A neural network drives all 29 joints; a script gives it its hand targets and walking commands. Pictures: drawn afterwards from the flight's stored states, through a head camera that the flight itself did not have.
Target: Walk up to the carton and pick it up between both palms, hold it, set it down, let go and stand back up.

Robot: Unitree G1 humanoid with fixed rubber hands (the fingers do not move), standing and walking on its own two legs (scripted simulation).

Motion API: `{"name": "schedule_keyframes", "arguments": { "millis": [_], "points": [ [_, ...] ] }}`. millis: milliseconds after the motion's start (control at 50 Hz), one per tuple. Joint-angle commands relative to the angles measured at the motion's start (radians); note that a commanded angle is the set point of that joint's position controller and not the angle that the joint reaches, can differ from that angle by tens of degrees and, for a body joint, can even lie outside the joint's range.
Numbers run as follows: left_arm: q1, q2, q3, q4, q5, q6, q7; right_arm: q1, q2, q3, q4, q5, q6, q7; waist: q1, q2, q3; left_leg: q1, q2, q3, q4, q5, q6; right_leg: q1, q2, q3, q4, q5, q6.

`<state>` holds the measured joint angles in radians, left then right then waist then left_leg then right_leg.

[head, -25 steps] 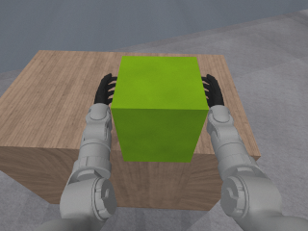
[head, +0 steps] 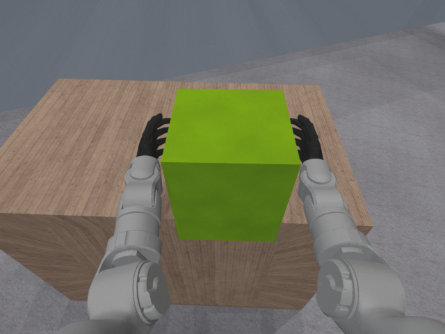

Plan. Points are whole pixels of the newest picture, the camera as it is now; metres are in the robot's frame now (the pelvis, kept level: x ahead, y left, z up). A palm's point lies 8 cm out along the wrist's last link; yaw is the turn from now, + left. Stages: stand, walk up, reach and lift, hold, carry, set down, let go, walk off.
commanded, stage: reach and lift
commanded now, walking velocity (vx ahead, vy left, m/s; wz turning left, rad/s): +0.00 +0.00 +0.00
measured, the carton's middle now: (228, 168) +0.42 +0.01 +0.06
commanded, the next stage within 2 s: none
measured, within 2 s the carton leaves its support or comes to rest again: leaves its support in 0.26 s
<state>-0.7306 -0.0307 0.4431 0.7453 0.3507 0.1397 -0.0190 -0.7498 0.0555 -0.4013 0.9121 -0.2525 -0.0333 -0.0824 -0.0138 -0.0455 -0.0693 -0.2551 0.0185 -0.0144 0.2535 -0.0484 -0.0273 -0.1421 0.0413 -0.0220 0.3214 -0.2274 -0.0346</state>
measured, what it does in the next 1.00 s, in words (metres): stands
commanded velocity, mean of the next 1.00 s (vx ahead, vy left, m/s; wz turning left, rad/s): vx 0.00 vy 0.00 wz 0.00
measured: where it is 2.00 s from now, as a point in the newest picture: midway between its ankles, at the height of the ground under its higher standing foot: outside the picture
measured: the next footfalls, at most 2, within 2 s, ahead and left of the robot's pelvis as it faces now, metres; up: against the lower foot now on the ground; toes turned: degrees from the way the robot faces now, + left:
none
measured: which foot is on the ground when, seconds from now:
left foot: down 0.00-1.00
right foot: down 0.00-1.00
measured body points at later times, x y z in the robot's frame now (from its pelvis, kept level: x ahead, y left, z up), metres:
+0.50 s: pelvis -0.01 +0.00 +0.00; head -0.02 +0.02 +0.45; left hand +0.40 +0.16 +0.14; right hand +0.40 -0.15 +0.15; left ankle +0.05 +0.14 -0.75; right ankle -0.04 -0.08 -0.75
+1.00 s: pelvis -0.01 +0.00 +0.00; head -0.08 +0.04 +0.44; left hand +0.39 +0.16 +0.18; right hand +0.37 -0.15 +0.17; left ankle +0.05 +0.14 -0.75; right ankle -0.04 -0.08 -0.75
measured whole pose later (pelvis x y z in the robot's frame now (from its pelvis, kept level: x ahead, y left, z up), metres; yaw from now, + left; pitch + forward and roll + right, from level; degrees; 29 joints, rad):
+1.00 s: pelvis -0.01 +0.00 +0.00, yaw +0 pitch -6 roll +0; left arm -0.80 -0.05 0.44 0.67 0.36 0.35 -0.02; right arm -0.74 0.05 -0.40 0.93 -0.12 -0.06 -0.12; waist -0.02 -0.09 -0.06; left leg -0.11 0.02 -0.01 0.25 -0.05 -0.03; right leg 0.01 0.04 -0.02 0.30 -0.22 -0.03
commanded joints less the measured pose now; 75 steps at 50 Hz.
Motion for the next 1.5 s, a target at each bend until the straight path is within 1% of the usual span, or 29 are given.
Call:
{"name": "schedule_keyframes", "arguments": {
  "millis": [0, 20, 120, 160, 260, 280, 320, 360, 400, 420, 440, 460, 520, 600, 640, 680, 720, 760, 800, 820, 860, 920, 1020, 1120, 1220, 1300, 1380, 1420, 1480],
  "points": [
    [-0.562, -0.508, -0.243, -0.046, -0.034, -0.057, -0.117, -0.606, 0.442, 0.187, -0.147, -0.041, -0.118, 0.154, -0.006, 0.002, -0.446, 0.396, -0.005, 0.141, 0.031, 0.143, 0.015, 0.064, -0.043, -0.062, -0.027, 0.502, 0.117],
    [-0.552, -0.499, -0.237, -0.038, -0.033, -0.058, -0.118, -0.601, 0.451, 0.201, -0.146, -0.04, -0.116, 0.152, 0.003, -0.013, -0.433, 0.385, -0.009, 0.146, 0.036, 0.15, 0.018, 0.077, -0.045, -0.057, -0.025, 0.519, 0.12],
    [-0.59, -0.523, -0.272, -0.081, -0.04, -0.087, -0.108, -0.628, 0.447, 0.207, -0.153, -0.039, -0.156, 0.155, -0.008, 0.003, -0.501, 0.413, -0.009, 0.141, 0.056, 0.205, 0.004, 0.07, -0.045, -0.069, -0.019, 0.556, 0.114],
    [-0.625, -0.548, -0.315, -0.13, -0.058, -0.111, -0.101, -0.657, 0.456, 0.24, -0.183, -0.029, -0.197, 0.15, -0.006, 0.002, -0.588, 0.446, -0.006, 0.135, 0.082, 0.279, -0.006, 0.08, -0.037, -0.074, -0.01, 0.623, 0.111],
    [-0.678, -0.556, -0.344, -0.194, -0.047, -0.176, -0.084, -0.676, 0.43, 0.28, -0.149, -0.029, -0.289, 0.148, 0.003, 0.015, -0.666, 0.51, 0.009, 0.133, 0.101, 0.374, -0.02, 0.069, -0.033, -0.089, -0.013, 0.659, 0.103],
    [-0.702, -0.562, -0.354, -0.222, -0.045, -0.191, -0.079, -0.687, 0.425, 0.282, -0.14, -0.035, -0.312, 0.146, 0.001, 0.02, -0.679, 0.532, 0.014, 0.133, 0.102, 0.384, -0.025, 0.059, -0.028, -0.095, -0.017, 0.645, 0.099],
    [-0.683, -0.551, -0.346, -0.187, -0.037, -0.195, -0.078, -0.629, 0.404, 0.276, -0.054, -0.044, -0.317, 0.145, -0.002, 0.017, -0.617, 0.557, 0.02, 0.131, 0.089, 0.354, -0.02, 0.036, -0.027, -0.097, -0.041, 0.573, 0.092],
    [-0.667, -0.546, -0.349, -0.166, -0.034, -0.175, -0.08, -0.617, 0.382, 0.274, -0.039, -0.045, -0.308, 0.139, -0.001, 0.01, -0.542, 0.54, 0.02, 0.133, 0.072, 0.289, -0.01, 0.035, -0.027, -0.094, -0.058, 0.506, 0.089],
    [-0.69, -0.56, -0.372, -0.19, -0.047, -0.161, -0.078, -0.648, 0.363, 0.275, -0.065, -0.031, -0.314, 0.134, -0.01, 0.014, -0.538, 0.554, 0.02, 0.131, 0.074, 0.294, -0.012, 0.019, -0.025, -0.095, -0.066, 0.503, 0.087],
    [-0.681, -0.548, -0.357, -0.186, -0.039, -0.153, -0.081, -0.638, 0.366, 0.282, -0.059, -0.027, -0.306, 0.133, -0.003, -0.007, -0.511, 0.548, 0.018, 0.138, 0.065, 0.271, -0.004, 0.031, -0.026, -0.093, -0.072, 0.486, 0.086],
    [-0.684, -0.554, -0.375, -0.19, -0.046, -0.136, -0.08, -0.633, 0.359, 0.271, -0.042, -0.022, -0.295, 0.13, -0.017, 0.004, -0.504, 0.558, 0.022, 0.132, 0.06, 0.258, -0.007, 0.022, -0.024, -0.097, -0.075, 0.468, 0.082],
    [-0.686, -0.546, -0.37, -0.205, -0.045, -0.126, -0.08, -0.642, 0.359, 0.283, -0.052, -0.007, -0.289, 0.129, -0.001, 0.003, -0.487, 0.555, 0.02, 0.136, 0.059, 0.256, -0.004, 0.032, -0.024, -0.096, -0.074, 0.458, 0.083],
    [-0.686, -0.529, -0.365, -0.215, -0.043, -0.089, -0.088, -0.659, 0.358, 0.307, -0.08, 0.019, -0.263, 0.124, 0.001, -0.022, -0.443, 0.536, 0.01, 0.143, 0.047, 0.207, 0.012, 0.063, -0.032, -0.085, -0.079, 0.456, 0.087],
    [-0.704, -0.513, -0.366, -0.249, -0.05, -0.036, -0.099, -0.697, 0.341, 0.313, -0.126, 0.053, -0.224, 0.118, -0.012, -0.039, -0.403, 0.545, 0.0, 0.143, 0.041, 0.174, 0.022, 0.075, -0.036, -0.08, -0.083, 0.451, 0.095],
    [-0.708, -0.506, -0.369, -0.259, -0.041, 0.003, -0.105, -0.716, 0.327, 0.307, -0.135, 0.067, -0.197, 0.114, -0.013, -0.014, -0.377, 0.552, -0.003, 0.145, 0.038, 0.154, 0.02, 0.062, -0.039, -0.08, -0.089, 0.412, 0.093],
    [-0.716, -0.514, -0.387, -0.282, -0.053, 0.026, -0.107, -0.743, 0.322, 0.314, -0.175, 0.083, -0.187, 0.112, -0.027, -0.019, -0.393, 0.573, -0.006, 0.14, 0.047, 0.173, 0.016, 0.071, -0.035, -0.083, -0.087, 0.436, 0.093],
    [-0.69, -0.502, -0.374, -0.25, -0.043, 0.063, -0.116, -0.759, 0.325, 0.331, -0.204, 0.099, -0.163, 0.104, -0.02, -0.028, -0.372, 0.561, -0.013, 0.143, 0.043, 0.159, 0.021, 0.092, -0.04, -0.077, -0.089, 0.446, 0.099],
    [-0.727, -0.515, -0.401, -0.315, -0.057, 0.068, -0.117, -0.785, 0.339, 0.343, -0.24, 0.115, -0.163, 0.102, -0.031, -0.019, -0.429, 0.582, -0.017, 0.143, 0.056, 0.201, 0.012, 0.106, -0.034, -0.083, -0.079, 0.492, 0.102],
    [-0.699, -0.502, -0.395, -0.292, -0.05, 0.098, -0.123, -0.778, 0.332, 0.357, -0.24, 0.132, -0.139, 0.094, -0.037, -0.024, -0.391, 0.577, -0.021, 0.137, 0.056, 0.196, 0.016, 0.127, -0.04, -0.075, -0.077, 0.531, 0.108],
    [-0.692, -0.495, -0.388, -0.287, -0.045, 0.115, -0.126, -0.8, 0.317, 0.352, -0.253, 0.133, -0.133, 0.092, -0.026, -0.021, -0.379, 0.578, -0.023, 0.138, 0.049, 0.173, 0.017, 0.116, -0.041, -0.079, -0.084, 0.487, 0.109],
    [-0.696, -0.498, -0.399, -0.293, -0.05, 0.14, -0.132, -0.813, 0.322, 0.356, -0.266, 0.147, -0.115, 0.085, -0.04, -0.017, -0.362, 0.569, -0.024, 0.134, 0.047, 0.152, 0.017, 0.112, -0.039, -0.077, -0.091, 0.458, 0.107],
    [-0.694, -0.482, -0.392, -0.294, -0.051, 0.163, -0.14, -0.847, 0.328, 0.365, -0.29, 0.165, -0.098, 0.079, -0.037, -0.013, -0.364, 0.562, -0.036, 0.134, 0.049, 0.148, 0.02, 0.121, -0.044, -0.072, -0.091, 0.47, 0.114],
    [-0.738, -0.468, -0.375, -0.263, -0.055, 0.203, -0.15, -0.931, 0.344, 0.358, -0.297, 0.174, -0.061, 0.075, -0.039, -0.012, -0.333, 0.526, -0.04, 0.132, 0.031, 0.071, 0.034, 0.083, -0.046, -0.071, -0.101, 0.361, 0.117],
    [-0.767, -0.479, -0.399, -0.278, -0.075, 0.233, -0.143, -0.974, 0.351, 0.364, -0.312, 0.191, -0.042, 0.073, -0.044, 0.008, -0.367, 0.527, -0.042, 0.126, 0.044, 0.091, 0.032, 0.064, -0.034, -0.08, -0.1, 0.319, 0.109],
    [-0.762, -0.485, -0.415, -0.265, -0.082, 0.281, -0.137, -1.027, 0.365, 0.409, -0.339, 0.228, -0.012, 0.068, -0.029, 0.011, -0.372, 0.519, -0.042, 0.123, 0.053, 0.095, 0.042, 0.048, -0.025, -0.078, -0.101, 0.277, 0.105],
    [-0.787, -0.505, -0.449, -0.315, -0.109, 0.303, -0.128, -1.048, 0.363, 0.43, -0.366, 0.257, 0.007, 0.063, -0.039, 0.02, -0.402, 0.555, -0.042, 0.113, 0.073, 0.148, 0.034, 0.036, -0.014, -0.086, -0.104, 0.286, 0.098],
    [-0.782, -0.504, -0.468, -0.302, -0.12, 0.345, -0.128, -1.069, 0.353, 0.45, -0.372, 0.281, 0.042, 0.053, -0.05, 0.034, -0.374, 0.553, -0.042, 0.109, 0.078, 0.126, 0.038, 0.012, -0.014, -0.084, -0.116, 0.232, 0.093],
    [-0.791, -0.494, -0.454, -0.298, -0.122, 0.362, -0.13, -1.078, 0.368, 0.46, -0.371, 0.297, 0.066, 0.046, -0.046, 0.017, -0.341, 0.532, -0.046, 0.105, 0.073, 0.102, 0.049, 0.011, -0.016, -0.078, -0.123, 0.208, 0.097],
    [-0.799, -0.498, -0.475, -0.336, -0.14, 0.377, -0.131, -1.074, 0.378, 0.483, -0.387, 0.326, 0.089, 0.036, -0.057, 0.03, -0.376, 0.555, -0.047, 0.097, 0.089, 0.147, 0.045, 0.026, -0.013, -0.072, -0.117, 0.253, 0.099]
  ]
}}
